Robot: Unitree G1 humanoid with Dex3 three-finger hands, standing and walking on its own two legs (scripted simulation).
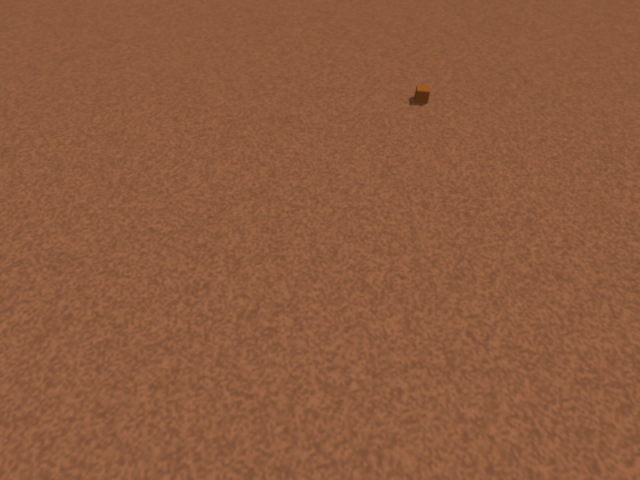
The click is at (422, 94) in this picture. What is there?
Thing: cube
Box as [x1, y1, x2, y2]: [414, 84, 429, 103]
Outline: 417,84 414,102 426,103 429,93 429,85
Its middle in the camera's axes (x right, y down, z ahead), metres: +0.60 -0.85 +2.30
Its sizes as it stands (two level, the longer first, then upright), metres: 0.074 0.074 0.074
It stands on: the floor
